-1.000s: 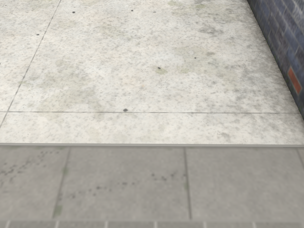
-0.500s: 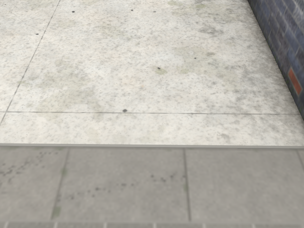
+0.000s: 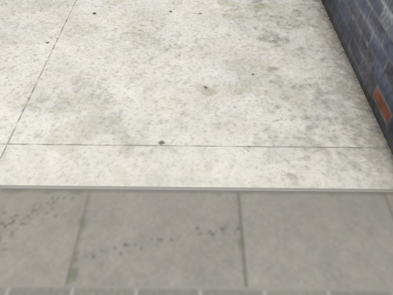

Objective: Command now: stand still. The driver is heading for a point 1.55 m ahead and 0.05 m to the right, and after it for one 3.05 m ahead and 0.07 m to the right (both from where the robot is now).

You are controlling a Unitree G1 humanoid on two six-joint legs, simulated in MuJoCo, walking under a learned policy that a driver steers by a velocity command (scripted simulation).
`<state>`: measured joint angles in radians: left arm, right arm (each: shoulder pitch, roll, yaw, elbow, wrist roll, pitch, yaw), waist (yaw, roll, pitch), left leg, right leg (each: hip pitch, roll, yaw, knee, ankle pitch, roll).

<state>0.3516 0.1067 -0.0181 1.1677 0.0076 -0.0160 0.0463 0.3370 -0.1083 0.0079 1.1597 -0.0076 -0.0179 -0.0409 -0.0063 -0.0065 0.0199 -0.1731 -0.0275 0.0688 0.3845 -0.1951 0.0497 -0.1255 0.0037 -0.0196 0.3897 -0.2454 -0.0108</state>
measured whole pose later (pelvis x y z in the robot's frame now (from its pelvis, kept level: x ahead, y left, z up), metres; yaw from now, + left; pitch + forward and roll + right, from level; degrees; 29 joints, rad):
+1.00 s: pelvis +0.02 +0.00 +0.00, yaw +0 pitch -1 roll +0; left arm 0.38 0.11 -0.01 1.16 0.02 -0.01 0.04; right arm 0.37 -0.11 -0.01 1.15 -0.01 -0.01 -0.04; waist -0.01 -0.01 0.01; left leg -0.17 -0.05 0.07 0.43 -0.27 0.07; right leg -0.15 -0.01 -0.01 0.50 -0.39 -0.04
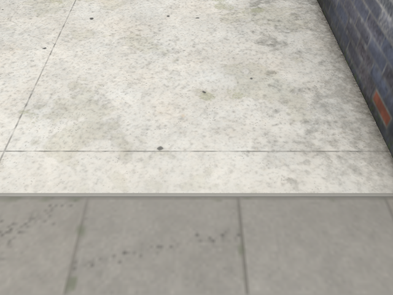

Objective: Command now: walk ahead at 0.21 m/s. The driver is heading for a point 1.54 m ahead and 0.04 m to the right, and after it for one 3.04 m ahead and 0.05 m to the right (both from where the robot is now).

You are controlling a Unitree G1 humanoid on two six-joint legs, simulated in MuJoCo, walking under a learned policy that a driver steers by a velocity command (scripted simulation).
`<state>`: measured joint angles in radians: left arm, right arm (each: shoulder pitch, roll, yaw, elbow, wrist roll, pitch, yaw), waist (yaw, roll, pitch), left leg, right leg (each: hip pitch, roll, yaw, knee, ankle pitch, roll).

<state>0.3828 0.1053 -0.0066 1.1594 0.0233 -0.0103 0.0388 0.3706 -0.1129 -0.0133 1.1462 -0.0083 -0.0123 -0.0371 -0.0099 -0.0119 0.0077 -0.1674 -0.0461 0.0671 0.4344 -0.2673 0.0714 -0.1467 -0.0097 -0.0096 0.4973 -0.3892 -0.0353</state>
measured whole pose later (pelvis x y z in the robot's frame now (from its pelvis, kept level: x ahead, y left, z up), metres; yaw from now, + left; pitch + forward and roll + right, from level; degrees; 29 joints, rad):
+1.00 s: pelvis +0.45 -0.03 +0.00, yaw +0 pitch +0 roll +1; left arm 0.15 0.18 0.05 0.95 0.03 -0.04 -0.03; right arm 0.46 -0.16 -0.03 1.09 -0.01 -0.10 0.00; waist -0.03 -0.03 0.04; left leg -0.02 -0.10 0.11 0.23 -0.21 0.11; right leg -0.64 -0.12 -0.02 0.92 -0.09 -0.05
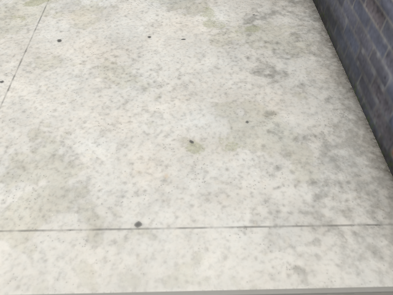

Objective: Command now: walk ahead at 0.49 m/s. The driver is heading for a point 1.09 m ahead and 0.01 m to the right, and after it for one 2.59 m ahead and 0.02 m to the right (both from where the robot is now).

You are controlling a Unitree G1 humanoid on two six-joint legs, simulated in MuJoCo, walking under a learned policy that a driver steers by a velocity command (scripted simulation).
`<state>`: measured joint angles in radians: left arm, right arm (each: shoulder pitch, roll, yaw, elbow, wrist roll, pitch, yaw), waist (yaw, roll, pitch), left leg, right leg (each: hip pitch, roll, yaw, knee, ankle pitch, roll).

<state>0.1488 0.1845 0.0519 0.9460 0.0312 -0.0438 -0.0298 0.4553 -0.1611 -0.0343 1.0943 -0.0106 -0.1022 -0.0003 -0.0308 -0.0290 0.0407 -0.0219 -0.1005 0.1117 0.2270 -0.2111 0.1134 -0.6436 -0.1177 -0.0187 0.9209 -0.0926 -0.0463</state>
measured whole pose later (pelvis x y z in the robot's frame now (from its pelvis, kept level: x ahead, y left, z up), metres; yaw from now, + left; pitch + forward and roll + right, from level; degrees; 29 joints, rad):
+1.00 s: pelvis +0.57 +0.01 +0.00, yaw +0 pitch -1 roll +0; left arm 0.26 0.21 0.06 0.98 0.03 -0.06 -0.02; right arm 0.31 -0.20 -0.06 1.02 -0.01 -0.09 0.00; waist 0.00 -0.03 0.04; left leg -0.17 -0.07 0.11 0.34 -0.17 0.10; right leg -0.50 -0.07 0.00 1.10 -0.26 -0.07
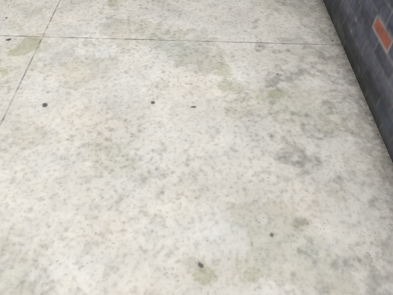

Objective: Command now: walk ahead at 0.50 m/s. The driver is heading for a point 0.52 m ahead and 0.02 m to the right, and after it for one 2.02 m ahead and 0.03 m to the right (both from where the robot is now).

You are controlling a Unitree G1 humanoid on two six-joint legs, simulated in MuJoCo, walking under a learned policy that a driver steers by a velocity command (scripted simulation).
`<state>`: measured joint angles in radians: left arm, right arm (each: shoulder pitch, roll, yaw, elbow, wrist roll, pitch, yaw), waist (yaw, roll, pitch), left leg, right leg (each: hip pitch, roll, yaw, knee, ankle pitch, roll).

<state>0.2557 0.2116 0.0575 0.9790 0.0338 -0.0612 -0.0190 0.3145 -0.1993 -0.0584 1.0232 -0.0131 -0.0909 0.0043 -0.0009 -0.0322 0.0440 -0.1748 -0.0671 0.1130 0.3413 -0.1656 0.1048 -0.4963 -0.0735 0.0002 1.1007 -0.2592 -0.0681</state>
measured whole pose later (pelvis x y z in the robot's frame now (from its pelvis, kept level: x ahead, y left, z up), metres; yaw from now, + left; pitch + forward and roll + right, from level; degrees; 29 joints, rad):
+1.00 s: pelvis +0.55 -0.01 -0.02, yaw +0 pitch +0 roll -1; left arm 0.40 0.19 0.04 1.05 0.01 -0.08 0.00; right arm 0.10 -0.20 -0.06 0.90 -0.03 -0.08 0.01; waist 0.03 -0.01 0.06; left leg -0.39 -0.02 0.11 0.55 -0.17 0.10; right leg -0.19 0.02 -0.02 1.04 -0.41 -0.08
